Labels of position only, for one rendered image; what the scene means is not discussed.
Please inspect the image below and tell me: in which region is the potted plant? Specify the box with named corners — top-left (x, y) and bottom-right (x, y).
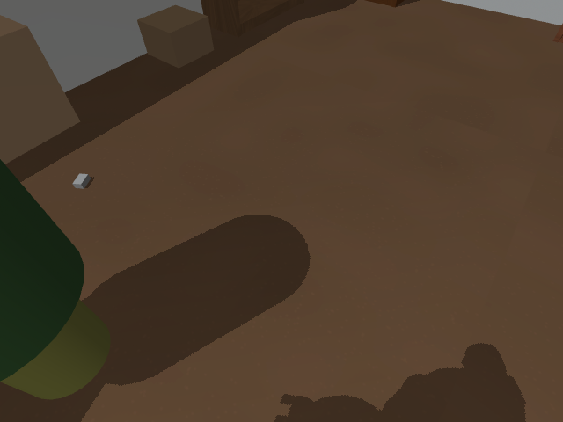
top-left (0, 159), bottom-right (111, 400)

